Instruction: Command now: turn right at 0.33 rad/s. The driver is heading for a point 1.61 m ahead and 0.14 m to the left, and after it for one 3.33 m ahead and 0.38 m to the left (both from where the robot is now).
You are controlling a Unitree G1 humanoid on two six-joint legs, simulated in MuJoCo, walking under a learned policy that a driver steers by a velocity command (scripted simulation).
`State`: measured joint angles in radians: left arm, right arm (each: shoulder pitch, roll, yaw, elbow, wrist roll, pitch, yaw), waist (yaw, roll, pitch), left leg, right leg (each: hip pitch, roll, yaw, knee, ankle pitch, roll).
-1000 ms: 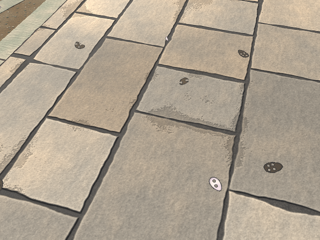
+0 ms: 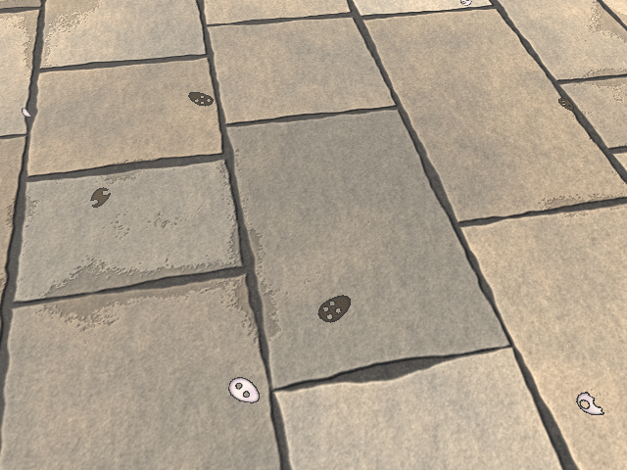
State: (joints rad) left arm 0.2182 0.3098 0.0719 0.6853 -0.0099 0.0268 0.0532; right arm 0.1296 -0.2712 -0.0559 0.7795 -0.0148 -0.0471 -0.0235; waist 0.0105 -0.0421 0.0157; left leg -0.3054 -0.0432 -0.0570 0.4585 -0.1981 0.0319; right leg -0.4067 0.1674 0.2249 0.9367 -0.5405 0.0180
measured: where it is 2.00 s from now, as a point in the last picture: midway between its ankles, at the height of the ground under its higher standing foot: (306, 404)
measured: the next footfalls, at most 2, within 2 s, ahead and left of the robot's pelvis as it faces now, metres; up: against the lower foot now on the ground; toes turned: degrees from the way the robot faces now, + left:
right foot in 0.28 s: +0.02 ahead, -0.14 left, +0.00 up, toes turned +1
left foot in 0.88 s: +0.12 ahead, +0.10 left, +0.00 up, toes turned -1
